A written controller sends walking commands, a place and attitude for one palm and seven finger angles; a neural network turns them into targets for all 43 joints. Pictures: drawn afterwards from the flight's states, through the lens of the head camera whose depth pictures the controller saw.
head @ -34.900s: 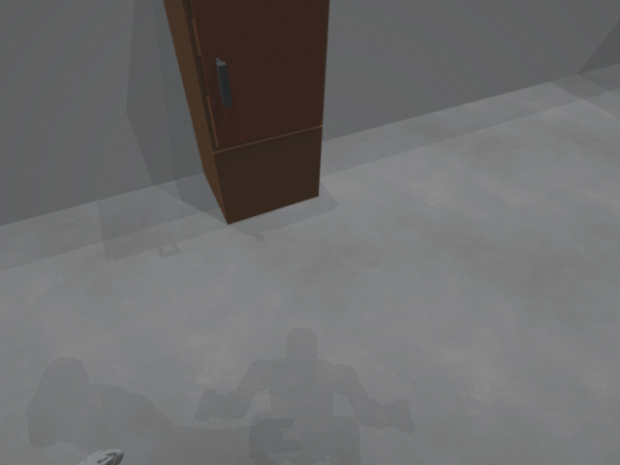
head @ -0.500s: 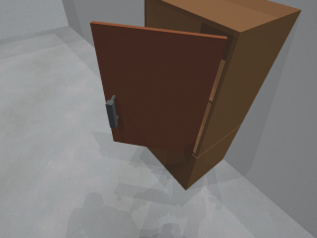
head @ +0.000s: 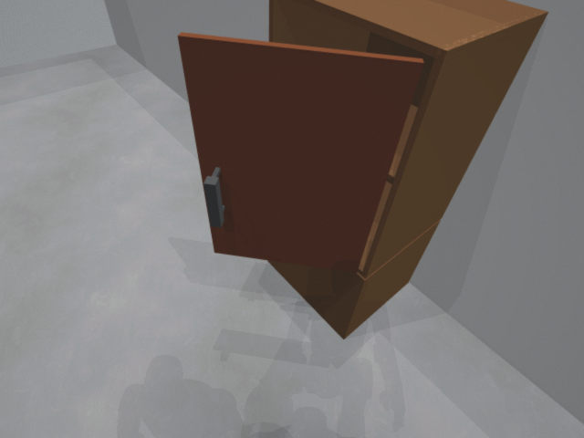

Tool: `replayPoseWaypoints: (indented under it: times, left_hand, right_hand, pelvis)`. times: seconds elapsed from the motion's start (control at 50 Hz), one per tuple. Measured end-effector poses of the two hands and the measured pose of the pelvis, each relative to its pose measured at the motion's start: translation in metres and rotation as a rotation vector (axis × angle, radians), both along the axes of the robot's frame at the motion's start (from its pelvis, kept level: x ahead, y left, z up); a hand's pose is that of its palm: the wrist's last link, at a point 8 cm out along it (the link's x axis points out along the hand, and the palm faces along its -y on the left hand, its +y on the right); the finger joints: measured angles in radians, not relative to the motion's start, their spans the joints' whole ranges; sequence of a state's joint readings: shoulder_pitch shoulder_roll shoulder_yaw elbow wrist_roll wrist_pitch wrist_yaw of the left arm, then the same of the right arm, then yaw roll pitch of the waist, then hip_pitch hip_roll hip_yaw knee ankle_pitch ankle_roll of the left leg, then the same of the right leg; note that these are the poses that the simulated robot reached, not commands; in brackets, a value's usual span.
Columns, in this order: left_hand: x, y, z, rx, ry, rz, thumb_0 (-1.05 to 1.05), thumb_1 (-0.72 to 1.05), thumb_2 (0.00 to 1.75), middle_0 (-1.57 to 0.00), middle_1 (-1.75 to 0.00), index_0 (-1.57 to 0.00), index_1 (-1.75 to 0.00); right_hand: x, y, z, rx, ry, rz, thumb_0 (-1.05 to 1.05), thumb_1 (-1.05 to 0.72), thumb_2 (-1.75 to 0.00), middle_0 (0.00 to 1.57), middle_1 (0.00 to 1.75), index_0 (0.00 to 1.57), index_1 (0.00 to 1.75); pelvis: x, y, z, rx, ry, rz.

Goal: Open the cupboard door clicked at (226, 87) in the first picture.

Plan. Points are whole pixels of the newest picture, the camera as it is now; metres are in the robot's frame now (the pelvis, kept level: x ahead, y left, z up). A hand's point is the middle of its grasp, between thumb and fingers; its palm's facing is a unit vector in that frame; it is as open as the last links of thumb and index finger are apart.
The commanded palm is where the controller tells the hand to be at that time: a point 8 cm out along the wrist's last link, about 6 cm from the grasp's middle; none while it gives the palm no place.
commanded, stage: shuffle to correct the standing spot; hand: left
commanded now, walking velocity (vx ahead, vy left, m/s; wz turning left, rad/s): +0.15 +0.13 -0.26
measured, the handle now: (217, 196) +0.63 +0.21 -0.09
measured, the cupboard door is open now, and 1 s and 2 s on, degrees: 42 42 42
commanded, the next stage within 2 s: come to a stop and stand still in 0.40 s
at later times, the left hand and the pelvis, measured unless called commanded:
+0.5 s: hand out of the picture +0.07 +0.22 -0.17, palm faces -0.01 -0.98 -0.19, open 7.3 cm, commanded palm none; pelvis +0.05 +0.05 +0.00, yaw -5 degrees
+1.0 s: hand (124, 418) +0.18 +0.28 -0.17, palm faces -0.10 -0.97 -0.23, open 7.4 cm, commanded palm none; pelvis +0.07 +0.09 -0.01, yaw -7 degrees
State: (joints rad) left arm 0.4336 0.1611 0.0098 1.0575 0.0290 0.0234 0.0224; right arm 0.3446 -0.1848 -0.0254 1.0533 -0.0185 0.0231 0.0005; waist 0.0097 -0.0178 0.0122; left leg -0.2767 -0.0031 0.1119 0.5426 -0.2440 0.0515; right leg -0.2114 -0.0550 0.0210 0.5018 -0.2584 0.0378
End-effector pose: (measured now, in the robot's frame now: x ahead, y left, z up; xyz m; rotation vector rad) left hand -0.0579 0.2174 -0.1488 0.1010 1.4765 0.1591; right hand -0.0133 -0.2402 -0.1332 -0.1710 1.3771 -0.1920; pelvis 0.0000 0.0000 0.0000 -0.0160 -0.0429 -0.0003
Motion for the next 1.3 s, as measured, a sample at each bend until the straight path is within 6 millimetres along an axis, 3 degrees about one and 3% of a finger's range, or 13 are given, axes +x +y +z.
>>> replayPoseWaypoints:
  times: [0.08,0.16,0.28,0.38,0.44,0.54,0.66,0.78,0.94,1.0,1.1,1.22,1.3]
  left_hand:
    - [-0.003,0.007,-0.004,-0.016,0.039,-0.003,0.01,0.9,0.89,-0.2,-0.3,-0.2,-0.3]
    - [0.014,0.019,-0.002,-0.015,0.037,-0.04,0.01,0.9,0.89,-0.2,-0.3,-0.2,-0.3]
    - [0.07,0.028,0.009,0.0,-0.055,-0.11,0.01,0.9,0.89,-0.2,-0.3,-0.2,-0.3]
    - [0.113,0.034,0.008,0.035,-0.165,-0.113,0.02,0.92,0.89,-0.2,-0.3,-0.2,-0.3]
    - [0.12,0.042,0.01,0.041,-0.191,-0.084,0.02,0.93,0.89,-0.2,-0.3,-0.2,-0.3]
    - [0.124,0.063,0.007,0.019,-0.134,-0.09,0.01,0.92,0.89,-0.2,-0.3,-0.2,-0.3]
    - [0.149,0.101,-0.016,-0.008,-0.082,-0.088,0.01,0.91,0.89,-0.2,-0.3,-0.2,-0.3]
    - [0.188,0.121,-0.005,0.012,-0.112,-0.12,0.01,0.91,0.89,-0.2,-0.3,-0.19,-0.3]
    - [0.232,0.115,0.014,0.04,-0.214,-0.189,0.01,0.91,0.9,-0.19,-0.3,-0.19,-0.3]
    - [0.236,0.107,0.015,0.06,-0.275,-0.2,0.01,0.91,0.9,-0.19,-0.3,-0.19,-0.3]
    - [0.221,0.093,0.015,0.052,-0.27,-0.188,0.0,0.9,0.9,-0.2,-0.3,-0.2,-0.3]
    - [0.204,0.088,-0.001,0.005,-0.239,-0.147,0.0,0.91,0.89,-0.2,-0.3,-0.2,-0.3]
    - [0.186,0.092,0.002,0.007,-0.2,-0.115,0.0,0.93,0.89,-0.2,-0.3,-0.2,-0.3]
  right_hand:
    - [-0.015,0.014,-0.002,-0.004,0.026,-0.039,0.01,-0.91,-0.9,0.2,0.3,0.2,0.3]
    - [-0.024,0.031,-0.003,0.008,0.033,-0.084,0.01,-0.91,-0.9,0.2,0.3,0.2,0.3]
    - [-0.029,0.058,-0.004,0.057,0.035,-0.134,0.01,-0.91,-0.9,0.2,0.3,0.2,0.3]
    - [-0.026,0.074,-0.016,0.101,0.069,-0.144,0.01,-0.91,-0.9,0.2,0.3,0.2,0.3]
    - [-0.01,0.078,-0.015,0.107,0.08,-0.129,0.01,-0.91,-0.9,0.2,0.3,0.2,0.3]
    - [0.039,0.083,-0.002,0.07,-0.015,-0.129,0.01,-0.91,-0.9,0.2,0.3,0.2,0.3]
    - [0.083,0.097,-0.004,-0.023,-0.075,-0.087,0.01,-0.92,-0.9,0.2,0.3,0.2,0.3]
    - [0.104,0.117,0.004,-0.027,-0.057,-0.078,0.01,-0.92,-0.9,0.2,0.3,0.2,0.3]
    - [0.1,0.1,0.0,-0.035,-0.08,-0.125,0.01,-0.92,-0.9,0.2,0.3,0.2,0.3]
    - [0.094,0.086,-0.011,-0.021,-0.078,-0.134,0.01,-0.91,-0.9,0.2,0.3,0.2,0.3]
    - [0.086,0.078,-0.012,-0.014,-0.052,-0.131,0.01,-0.91,-0.9,0.2,0.3,0.2,0.3]
    - [0.073,0.092,-0.009,-0.014,-0.045,-0.114,0.01,-0.91,-0.9,0.2,0.3,0.19,0.3]
    - [0.065,0.107,-0.004,0.016,0.004,-0.082,0.01,-0.92,-0.9,0.2,0.3,0.2,0.3]
  pelvis:
    - [0.005,0.013,-0.003,-0.003,-0.001,-0.022]
    - [0.009,0.024,-0.002,-0.001,0.003,-0.06]
    - [0.018,0.032,0.005,0.002,0.007,-0.094]
    - [0.029,0.034,-0.001,0.011,0.007,-0.09]
    - [0.037,0.04,0.0,-0.004,0.011,-0.089]
    - [0.056,0.06,0.004,-0.004,0.02,-0.082]
    - [0.083,0.095,-0.012,-0.008,0.024,-0.075]
    - [0.09,0.106,-0.001,-0.004,0.039,-0.084]
    - [0.078,0.1,0.003,-0.006,0.039,-0.116]
    - [0.073,0.09,-0.006,0.018,0.04,-0.114]
    - [0.065,0.087,-0.004,-0.011,0.03,-0.094]
    - [0.064,0.089,-0.008,-0.023,0.036,-0.075]
    - [0.063,0.088,0.0,0.002,0.031,-0.075]
